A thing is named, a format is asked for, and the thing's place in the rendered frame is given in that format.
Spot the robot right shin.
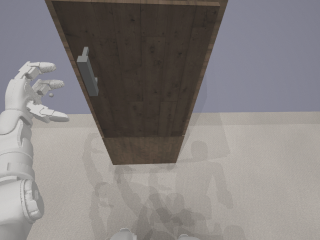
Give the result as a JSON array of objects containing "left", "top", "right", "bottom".
[{"left": 178, "top": 234, "right": 188, "bottom": 239}]

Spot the handle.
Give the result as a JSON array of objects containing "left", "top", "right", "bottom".
[{"left": 77, "top": 46, "right": 99, "bottom": 96}]

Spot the robot shin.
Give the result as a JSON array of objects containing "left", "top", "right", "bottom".
[
  {"left": 119, "top": 228, "right": 131, "bottom": 232},
  {"left": 178, "top": 234, "right": 188, "bottom": 239}
]

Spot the robot left shin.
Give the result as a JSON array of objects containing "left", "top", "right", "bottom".
[{"left": 119, "top": 228, "right": 131, "bottom": 232}]

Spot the robot left upper arm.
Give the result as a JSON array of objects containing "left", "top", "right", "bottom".
[{"left": 0, "top": 179, "right": 45, "bottom": 240}]

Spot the cupboard door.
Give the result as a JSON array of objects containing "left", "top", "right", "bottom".
[{"left": 51, "top": 0, "right": 220, "bottom": 138}]

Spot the robot left forearm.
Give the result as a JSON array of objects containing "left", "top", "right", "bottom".
[{"left": 0, "top": 110, "right": 35, "bottom": 186}]

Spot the left robot hand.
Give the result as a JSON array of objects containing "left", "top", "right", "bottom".
[{"left": 5, "top": 61, "right": 70, "bottom": 124}]

